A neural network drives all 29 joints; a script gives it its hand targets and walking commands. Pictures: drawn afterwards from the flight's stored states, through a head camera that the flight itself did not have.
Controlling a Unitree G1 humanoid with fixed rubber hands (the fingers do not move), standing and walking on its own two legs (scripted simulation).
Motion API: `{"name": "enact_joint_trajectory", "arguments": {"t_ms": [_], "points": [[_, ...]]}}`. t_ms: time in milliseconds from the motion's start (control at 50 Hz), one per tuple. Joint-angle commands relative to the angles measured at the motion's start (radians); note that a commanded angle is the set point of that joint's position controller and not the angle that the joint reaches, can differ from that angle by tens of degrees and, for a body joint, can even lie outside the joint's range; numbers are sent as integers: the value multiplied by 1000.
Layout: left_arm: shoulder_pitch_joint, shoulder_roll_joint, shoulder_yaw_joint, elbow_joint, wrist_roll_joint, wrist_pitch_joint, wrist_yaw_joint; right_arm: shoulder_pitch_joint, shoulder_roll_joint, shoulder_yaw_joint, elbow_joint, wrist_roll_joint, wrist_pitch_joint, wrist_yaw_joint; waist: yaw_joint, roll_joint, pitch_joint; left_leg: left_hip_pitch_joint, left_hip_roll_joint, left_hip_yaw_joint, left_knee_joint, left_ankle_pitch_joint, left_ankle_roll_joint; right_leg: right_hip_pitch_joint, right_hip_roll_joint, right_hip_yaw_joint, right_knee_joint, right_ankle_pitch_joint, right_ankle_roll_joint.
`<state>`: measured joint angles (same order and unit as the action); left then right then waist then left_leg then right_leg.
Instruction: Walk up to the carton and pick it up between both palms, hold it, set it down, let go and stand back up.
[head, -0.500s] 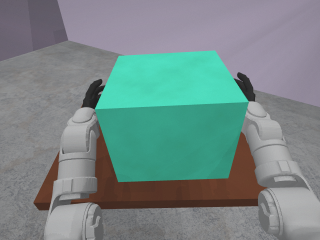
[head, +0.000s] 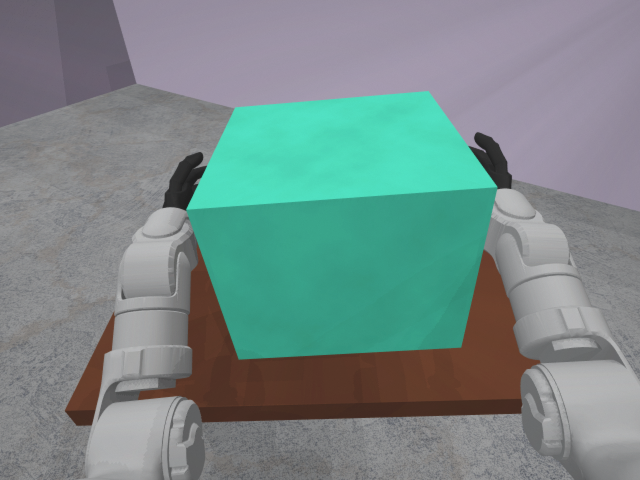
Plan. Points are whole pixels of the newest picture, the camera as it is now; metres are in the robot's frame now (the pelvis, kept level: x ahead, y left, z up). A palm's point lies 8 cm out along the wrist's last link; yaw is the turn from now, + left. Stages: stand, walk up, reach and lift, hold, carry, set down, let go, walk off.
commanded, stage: reach and lift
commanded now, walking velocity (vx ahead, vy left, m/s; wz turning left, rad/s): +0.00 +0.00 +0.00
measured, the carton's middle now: (339, 217) +0.41 -0.02 +0.17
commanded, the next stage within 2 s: hold in 0.02 s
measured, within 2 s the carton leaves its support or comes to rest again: neither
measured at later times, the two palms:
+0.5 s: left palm (164, 211) +0.35 +0.19 +0.23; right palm (488, 179) +0.37 -0.19 +0.25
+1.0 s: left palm (163, 205) +0.35 +0.19 +0.23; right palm (490, 172) +0.37 -0.19 +0.26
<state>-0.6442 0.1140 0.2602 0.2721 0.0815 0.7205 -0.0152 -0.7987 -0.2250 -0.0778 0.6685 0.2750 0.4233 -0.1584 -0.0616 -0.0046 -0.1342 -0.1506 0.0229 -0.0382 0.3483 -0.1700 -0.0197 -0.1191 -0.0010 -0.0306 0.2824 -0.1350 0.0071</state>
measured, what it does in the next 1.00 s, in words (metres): stands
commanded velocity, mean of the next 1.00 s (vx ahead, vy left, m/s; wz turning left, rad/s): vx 0.00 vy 0.00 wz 0.00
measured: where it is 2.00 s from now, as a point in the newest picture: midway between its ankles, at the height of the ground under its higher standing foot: outside the picture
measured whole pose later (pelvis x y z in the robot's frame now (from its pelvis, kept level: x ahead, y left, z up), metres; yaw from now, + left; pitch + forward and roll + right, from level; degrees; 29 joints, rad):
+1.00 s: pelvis +0.00 +0.00 +0.00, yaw +0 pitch -2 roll -1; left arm -0.70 0.13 0.29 0.24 0.08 0.85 -0.02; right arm -0.89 -0.25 -0.06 0.69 0.33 0.55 -0.18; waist -0.04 0.00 -0.18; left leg -0.16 0.03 -0.06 0.37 -0.18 -0.03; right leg -0.12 0.01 -0.02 0.29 -0.14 0.00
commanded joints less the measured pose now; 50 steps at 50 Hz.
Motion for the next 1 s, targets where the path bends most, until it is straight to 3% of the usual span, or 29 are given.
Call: {"name": "enact_joint_trajectory", "arguments": {"t_ms": [0, 40, 60, 100, 140, 160, 180, 220, 260, 300, 340, 360, 380, 400, 520, 560, 620, 660, 780, 980], "points": [[-907, -552, -481, -273, -149, -85, -97, -854, 693, 402, -416, 163, -12, 137, -5, 16, -434, 139, -77, 18, -8, 305, -6, 187, 68, 6, -1, 303, 46], [-892, -551, -460, -239, -130, -68, -106, -848, 665, 373, -381, 152, 4, 139, -5, 13, -365, 128, -71, 19, -28, 263, -9, 162, 73, 4, -13, 242, 36], [-915, -550, -469, -274, -137, -70, -108, -848, 676, 375, -388, 156, 6, 140, -12, 18, -386, 132, -71, 19, -25, 276, -11, 168, 71, 5, -10, 248, 35], [-934, -553, -477, -278, -143, -65, -102, -872, 681, 382, -400, 167, 9, 145, 3, 31, -392, 133, -72, 22, -22, 269, -8, 147, 74, 4, -15, 218, 30], [-921, -563, -484, -279, -154, -57, -94, -908, 691, 404, -449, 183, 9, 147, 16, 10, -420, 137, -72, 18, -12, 292, 2, 154, 78, 6, -13, 237, 29], [-954, -574, -510, -358, -173, -65, -85, -905, 713, 428, -481, 204, 6, 147, 18, 26, -488, 154, -72, 16, 2, 335, -5, 169, 81, 6, 5, 276, 31], [-936, -557, -493, -325, -165, -56, -80, -915, 696, 426, -479, 209, 13, 146, 28, 15, -467, 149, -72, 17, 7, 345, -3, 166, 83, 8, 2, 285, 31], [-919, -557, -513, -385, -180, -46, -75, -883, 698, 454, -513, 239, 25, 138, 19, 21, -489, 173, -73, 12, 28, 414, -13, 188, 88, 9, 11, 357, 33], [-886, -560, -506, -368, -161, -18, -79, -859, 652, 424, -491, 234, 46, 135, 10, 43, -426, 164, -68, 12, 13, 377, -24, 157, 88, 9, -6, 293, 22], [-891, -533, -476, -366, -151, 1, -90, -848, 653, 406, -451, 222, 67, 137, 14, 4, -366, 137, -67, 19, -11, 307, -9, 140, 85, 12, -20, 225, 24], [-925, -536, -496, -383, -160, 8, -95, -870, 663, 400, -463, 224, 72, 137, 7, 26, -405, 123, -67, 20, -17, 281, -10, 151, 77, 18, -18, 211, 22], [-906, -536, -498, -336, -155, 19, -97, -861, 646, 382, -434, 213, 82, 137, -5, 38, -361, 113, -65, 15, -25, 253, -13, 142, 77, 20, -24, 193, 17], [-927, -535, -476, -309, -144, 24, -100, -890, 647, 368, -412, 209, 86, 141, 5, 42, -332, 86, -64, 17, -39, 205, -8, 127, 76, 18, -30, 142, 16], [-932, -543, -483, -335, -153, 19, -102, -899, 674, 386, -430, 207, 86, 142, 7, 14, -362, 86, -63, 19, -35, 213, 1, 140, 77, 21, -22, 164, 20], [-984, -533, -464, -288, -156, 21, -109, -913, 673, 358, -372, 209, 112, 138, -1, 34, -354, 72, -64, 13, -40, 186, -6, 135, 72, 26, -23, 146, 20], [-985, -560, -483, -304, -172, 20, -112, -943, 679, 362, -422, 218, 103, 137, -6, 51, -415, 76, -64, 11, -30, 211, -11, 160, 74, 28, -13, 185, 18], [-975, -545, -463, -251, -165, 22, -112, -934, 656, 345, -370, 212, 111, 139, -13, 47, -380, 76, -63, 9, -32, 207, -14, 145, 73, 24, -19, 175, 14], [-1019, -536, -459, -347, -189, 12, -111, -933, 696, 373, -370, 249, 112, 148, 23, 46, -435, 67, -59, 3, -27, 234, -20, 184, 79, 19, 8, 189, 24], [-1001, -530, -434, -271, -172, 22, -111, -955, 681, 350, -359, 238, 118, 155, 23, 26, -395, 40, -61, 7, -35, 192, -7, 171, 75, 25, -5, 160, 22], [-1031, -528, -440, -263, -185, 8, -119, -973, 706, 349, -373, 235, 117, 140, 9, 23, -408, 35, -71, 8, -30, 187, -3, 180, 68, 29, -2, 195, 30]]}}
